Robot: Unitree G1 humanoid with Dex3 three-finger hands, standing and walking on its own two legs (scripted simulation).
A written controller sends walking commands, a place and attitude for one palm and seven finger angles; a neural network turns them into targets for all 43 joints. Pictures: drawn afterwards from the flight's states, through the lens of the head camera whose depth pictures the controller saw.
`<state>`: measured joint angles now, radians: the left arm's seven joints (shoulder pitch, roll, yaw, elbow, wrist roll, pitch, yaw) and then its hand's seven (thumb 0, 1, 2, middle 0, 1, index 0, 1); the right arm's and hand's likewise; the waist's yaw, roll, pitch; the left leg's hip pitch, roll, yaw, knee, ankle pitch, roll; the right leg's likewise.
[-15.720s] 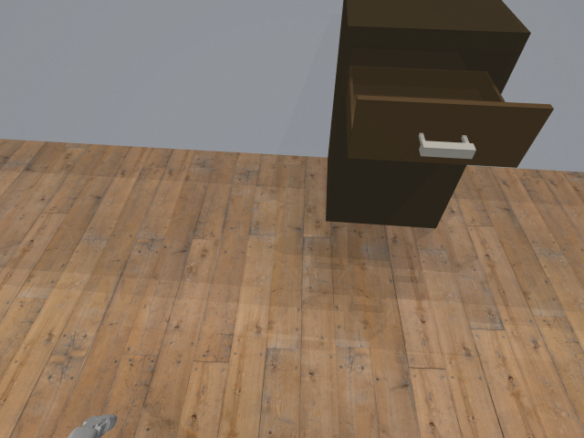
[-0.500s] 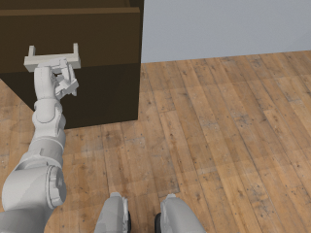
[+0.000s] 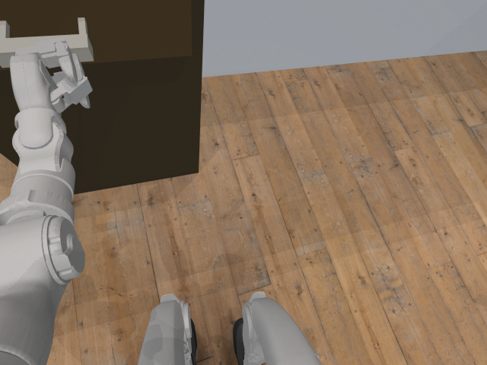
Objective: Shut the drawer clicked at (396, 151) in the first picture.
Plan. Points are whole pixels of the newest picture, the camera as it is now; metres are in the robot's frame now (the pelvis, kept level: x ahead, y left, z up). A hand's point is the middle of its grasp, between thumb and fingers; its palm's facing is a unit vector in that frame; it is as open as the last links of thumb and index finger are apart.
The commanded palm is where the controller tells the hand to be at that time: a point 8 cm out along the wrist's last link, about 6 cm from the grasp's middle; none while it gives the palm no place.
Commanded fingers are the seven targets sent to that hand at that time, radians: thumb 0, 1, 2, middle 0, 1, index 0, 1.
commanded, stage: push the drawer shut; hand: left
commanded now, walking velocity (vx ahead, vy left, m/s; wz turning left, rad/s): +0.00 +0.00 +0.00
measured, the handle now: (44, 38) +0.62 +0.25 +0.06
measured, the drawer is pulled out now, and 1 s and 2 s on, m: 0.01 0.00 0.00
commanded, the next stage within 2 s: pull the fist back off the drawer in 0.44 s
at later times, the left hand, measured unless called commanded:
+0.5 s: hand (75, 70) +0.56 +0.20 +0.05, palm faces +0.18 -0.98 -0.03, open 2.9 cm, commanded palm +0.60 +0.21 +0.06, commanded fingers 0.00 0.90 0.90 -1.40 -1.60 -1.40 -1.60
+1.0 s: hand (77, 70) +0.56 +0.20 +0.05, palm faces +0.17 -0.99 -0.01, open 3.2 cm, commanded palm +0.53 +0.21 +0.06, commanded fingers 0.00 0.90 0.90 -1.40 -1.60 -1.40 -1.60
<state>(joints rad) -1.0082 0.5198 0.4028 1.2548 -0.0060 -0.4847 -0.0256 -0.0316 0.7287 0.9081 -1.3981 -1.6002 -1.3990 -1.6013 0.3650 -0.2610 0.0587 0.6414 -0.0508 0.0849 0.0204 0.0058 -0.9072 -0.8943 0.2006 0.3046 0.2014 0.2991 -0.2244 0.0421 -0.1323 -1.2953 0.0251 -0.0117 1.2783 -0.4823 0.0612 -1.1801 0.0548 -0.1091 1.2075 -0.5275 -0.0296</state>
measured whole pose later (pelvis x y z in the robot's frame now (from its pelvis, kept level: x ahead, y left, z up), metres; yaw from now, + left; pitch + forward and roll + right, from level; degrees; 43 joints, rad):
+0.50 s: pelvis -0.02 +0.00 -0.01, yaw +0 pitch +30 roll -8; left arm -1.18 0.65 0.38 1.35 0.04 -0.43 -0.03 -0.03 0.60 0.96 -1.40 -1.60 -1.40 -1.60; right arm 0.38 -0.26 0.10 0.65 -0.06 0.04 0.01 0.00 -0.91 -0.89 0.20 0.30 0.20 0.30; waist -0.28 0.04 -0.12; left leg -1.40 0.03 -0.05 1.33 -0.46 0.05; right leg -1.27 0.06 -0.15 1.24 -0.51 -0.04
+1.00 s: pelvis -0.02 +0.00 -0.01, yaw -1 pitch +30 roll -8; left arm -1.13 0.62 0.40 1.26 0.01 -0.38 -0.03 0.02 0.69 0.90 -1.40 -1.60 -1.40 -1.60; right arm 0.41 -0.26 0.09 0.65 -0.06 0.02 0.03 0.01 -0.91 -0.89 0.20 0.30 0.20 0.30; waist -0.27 0.05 -0.11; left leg -1.39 0.03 -0.03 1.31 -0.45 0.06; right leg -1.27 0.06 -0.13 1.22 -0.49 -0.03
